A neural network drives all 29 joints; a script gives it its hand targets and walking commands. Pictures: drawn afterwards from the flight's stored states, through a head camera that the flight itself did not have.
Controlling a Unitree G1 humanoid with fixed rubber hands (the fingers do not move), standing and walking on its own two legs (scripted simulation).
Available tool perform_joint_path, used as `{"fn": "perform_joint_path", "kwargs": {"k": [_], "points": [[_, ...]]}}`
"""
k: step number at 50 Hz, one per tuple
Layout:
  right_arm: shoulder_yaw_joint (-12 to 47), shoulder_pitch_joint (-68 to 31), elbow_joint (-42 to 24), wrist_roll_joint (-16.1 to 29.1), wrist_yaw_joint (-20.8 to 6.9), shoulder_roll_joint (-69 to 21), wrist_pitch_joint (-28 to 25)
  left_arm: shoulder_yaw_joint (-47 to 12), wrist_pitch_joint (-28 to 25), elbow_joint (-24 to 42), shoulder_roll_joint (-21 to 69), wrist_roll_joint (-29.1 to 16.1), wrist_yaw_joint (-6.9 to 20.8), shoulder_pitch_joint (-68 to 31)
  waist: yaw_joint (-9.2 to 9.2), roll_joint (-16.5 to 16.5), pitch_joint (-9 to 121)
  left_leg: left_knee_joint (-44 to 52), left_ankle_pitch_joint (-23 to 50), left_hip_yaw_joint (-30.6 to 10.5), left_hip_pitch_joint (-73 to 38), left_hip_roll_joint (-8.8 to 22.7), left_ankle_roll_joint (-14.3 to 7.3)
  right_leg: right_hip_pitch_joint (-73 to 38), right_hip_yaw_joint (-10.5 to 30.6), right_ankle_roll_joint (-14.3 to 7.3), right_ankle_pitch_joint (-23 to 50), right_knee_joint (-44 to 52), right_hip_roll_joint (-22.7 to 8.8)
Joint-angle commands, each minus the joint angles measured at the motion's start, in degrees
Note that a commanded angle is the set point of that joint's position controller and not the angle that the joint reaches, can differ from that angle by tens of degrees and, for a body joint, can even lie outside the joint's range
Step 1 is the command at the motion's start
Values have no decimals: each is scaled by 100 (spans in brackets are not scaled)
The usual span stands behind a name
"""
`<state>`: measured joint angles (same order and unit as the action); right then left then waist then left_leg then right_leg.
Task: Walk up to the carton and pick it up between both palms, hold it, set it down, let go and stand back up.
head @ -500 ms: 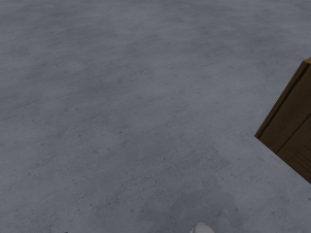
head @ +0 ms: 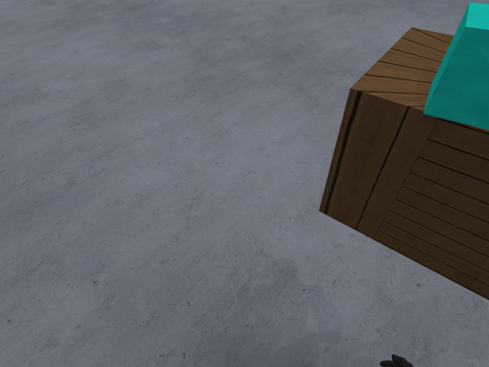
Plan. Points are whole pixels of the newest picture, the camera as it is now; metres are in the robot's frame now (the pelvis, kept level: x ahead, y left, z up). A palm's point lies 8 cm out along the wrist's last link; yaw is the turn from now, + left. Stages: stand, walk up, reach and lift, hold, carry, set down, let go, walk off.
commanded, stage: walk up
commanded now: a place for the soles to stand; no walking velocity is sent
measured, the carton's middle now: (484, 66) +0.89 -0.64 +0.07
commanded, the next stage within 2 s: none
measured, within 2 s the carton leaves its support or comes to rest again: neither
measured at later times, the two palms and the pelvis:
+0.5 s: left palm (237, 246) +0.41 +0.06 -0.12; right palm out of the picture +0.07 -0.34 -0.13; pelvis +0.19 -0.11 -0.01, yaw -25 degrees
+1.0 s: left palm (261, 196) +0.56 +0.00 -0.12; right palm (482, 335) +0.22 -0.38 -0.09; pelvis +0.36 -0.17 +0.01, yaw -36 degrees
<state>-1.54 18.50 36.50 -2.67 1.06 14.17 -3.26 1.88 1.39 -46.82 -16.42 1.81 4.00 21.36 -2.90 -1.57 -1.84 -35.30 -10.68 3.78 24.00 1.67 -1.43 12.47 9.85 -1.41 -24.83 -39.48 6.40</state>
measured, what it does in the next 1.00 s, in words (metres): walks ahead, turning right: right foot, then left foot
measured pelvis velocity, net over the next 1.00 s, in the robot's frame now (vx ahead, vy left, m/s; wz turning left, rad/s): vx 0.36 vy -0.17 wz -0.63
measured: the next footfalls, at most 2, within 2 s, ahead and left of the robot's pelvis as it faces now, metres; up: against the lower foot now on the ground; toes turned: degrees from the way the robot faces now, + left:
right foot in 0.44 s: +0.27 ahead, -0.26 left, +0.00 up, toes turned -26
left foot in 0.82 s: +0.48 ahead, -0.09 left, +0.00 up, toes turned -27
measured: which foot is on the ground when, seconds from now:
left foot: down 0.00-0.46, up 0.48-0.80, down 0.82-1.00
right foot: down 0.00-0.00, up 0.02-0.42, down 0.44-0.82, up 0.84-1.00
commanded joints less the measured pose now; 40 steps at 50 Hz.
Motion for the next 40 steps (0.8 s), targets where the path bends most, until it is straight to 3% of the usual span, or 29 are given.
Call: {"fn": "perform_joint_path", "kwargs": {"k": [1, 2, 3, 5, 7, 10, 14, 16, 18, 19, 20, 21, 22, 23, 24, 25, 26, 28, 30, 32, 33, 36, 37, 38, 39, 40], "points": [[-471, 1129, -169, 38, 340, 1532, 33, 162, 13, 763, -691, 242, -38, -89, 471, -652, -179, 2951, -5001, -4839, -2234, 3321, -844, 3449, -230, 395, -993, -3177, -392], [-423, 835, -155, 95, 377, 1355, 10, 193, 44, 720, -879, 322, -34, -164, 409, -547, -726, 3042, -5107, -4728, -1727, 3321, -939, 3554, -271, 478, -700, -3462, -740], [-339, 702, -77, 109, 340, 1139, -73, 182, 31, 695, -885, 351, -18, -365, 432, -383, -980, 3014, -4712, -4100, -1396, 3028, -937, 3570, -290, 466, -415, -3404, -858], [-184, 514, 51, 56, 261, 877, -226, 182, -23, 616, -727, 267, 39, -508, 388, -417, -1089, 2796, -3518, -2318, -965, 2508, -821, 3221, -371, 499, 59, -3081, -1043], [-157, 372, 240, 18, 227, 750, -319, 127, -51, 582, -475, 155, 119, -520, 288, -615, -827, 2659, -2680, -1128, -882, 2028, -690, 2770, -441, 506, 549, -2880, -1023], [-171, 425, 392, -49, 181, 843, -369, 9, -60, 648, -187, 65, 211, -802, 310, -1034, -655, 2513, -1642, -175, -1287, 1945, -780, 2826, -694, 493, 1131, -2216, -1150], [-153, 572, 485, -100, 122, 936, -332, -96, -154, 741, -28, 34, 261, -1447, 436, -1014, -542, 2188, -136, 1064, -1360, 1745, -664, 2044, -1152, 312, 1864, -674, -1199], [-173, 655, 512, -123, 116, 1084, -260, -89, -208, 705, -35, 77, 254, -1587, 449, -958, -449, 2033, 259, 1308, -1434, 1808, -676, 1500, -1480, 197, 1971, -228, -1035], [-185, 760, 568, -146, 121, 1231, -136, -52, -246, 614, -101, 115, 191, -1434, 393, -838, -498, 1697, 512, 1350, -1574, 1950, -700, 1177, -1600, 31, 1813, 77, -908], [-170, 810, 559, -145, 119, 1254, -67, -5, -280, 522, -192, 147, 136, -1212, 307, -600, -378, 1297, 684, 1400, -1585, 1975, -675, 807, -1703, -66, 1646, 275, -748], [-154, 723, 569, -165, 101, 1313, 23, 76, -310, 340, -291, 188, 55, -665, -15, -259, -132, 282, 944, 1594, -1492, 1840, -567, 118, -1623, -192, 1675, 718, -641], [-46, 903, 535, -161, 39, 1065, 83, 238, -334, 107, -589, 170, -62, 109, -318, 536, 436, -1193, 954, 1821, -1206, 1460, -404, -917, -1504, -275, 1663, 798, -416], [63, 1154, 415, -120, -78, 720, 132, 426, -311, 92, -1089, 125, -187, 727, -514, 1355, 925, -2791, -640, 1639, -288, 1022, -169, -1869, 31, -491, 1279, 774, -1148], [131, 1214, 195, -34, -180, 461, 192, 512, -240, 204, -1391, 6, -310, 840, -410, 1651, 742, -3668, -2736, 1031, 963, 521, -30, -2300, 1989, -747, 1472, 1103, -2010], [94, 1097, -10, 158, -193, 780, 225, 574, -203, 353, -1534, -203, -391, 703, -421, 1065, 1204, -4169, -2272, 85, 1162, 378, 79, -2288, 3312, -1263, 819, 1973, -2526], [75, 660, -163, 189, -224, 885, 204, 540, -158, 443, -1417, -301, -476, 530, -445, 802, 972, -4243, -1988, -204, 1207, 589, 39, -1857, 2921, -1134, 660, 2243, -2407], [76, 469, -226, 191, -225, 812, 144, 459, -151, 518, -1194, -285, -517, 355, -349, 826, 597, -4197, -1765, -288, 1185, 654, -18, -1386, 2428, -1048, 979, 2168, -2234], [125, 603, -72, 114, -183, 655, 50, 319, -239, 635, -773, -149, -506, -111, -61, 1057, 169, -3410, -1574, -430, 781, 817, -36, -429, 1499, -1096, 1497, 2013, -1991], [87, 716, -17, 46, -158, 618, 17, 272, -347, 586, -493, -83, -420, -215, 141, 1163, 51, -2997, -1687, -419, 404, 692, 13, 68, 1214, -1227, 1966, 1983, -1865], [74, 699, 35, 7, -176, 553, 38, 260, -416, 579, -384, -33, -367, -159, 170, 852, 70, -2440, -1715, -329, 213, 596, 70, 305, 939, -1292, 2196, 1955, -1801], [70, 715, 45, 31, -177, 498, 41, 248, -425, 597, -399, -13, -349, -224, 204, 943, 48, -1989, -1625, -227, 100, 569, 98, 456, 748, -1286, 2171, 1921, -1705], [40, 682, 18, 77, -163, 355, -8, 251, -368, 580, -505, 42, -263, -360, 296, 1004, 195, -568, -556, 65, -813, 294, 60, 976, 393, -1027, 1217, 1538, -1337], [1, 917, 99, 69, -140, 313, -34, 226, -332, 573, -534, 53, -241, -484, 451, 906, 218, -20, 28, 226, -1392, 108, 21, 1302, 251, -889, 768, 1189, -1187], [-66, 1206, 230, 31, -93, 348, -51, 163, -298, 601, -419, 60, -206, -551, 579, 602, 252, 187, 338, 381, -2018, -93, 12, 1755, 121, -694, 66, 837, -967], [-146, 1454, 281, -25, -23, 477, -44, 68, -271, 605, -220, 77, -176, -473, 657, 331, 256, 263, 1, 284, -2530, -69, 7, 2297, 56, -483, -852, 467, -768], [-239, 1702, 248, -53, 31, 733, -48, -28, -239, 629, 18, 105, -161, -324, 778, -370, 256, 741, -1285, -808, -2781, 741, -149, 2821, -162, -232, -1465, -502, -487]]}}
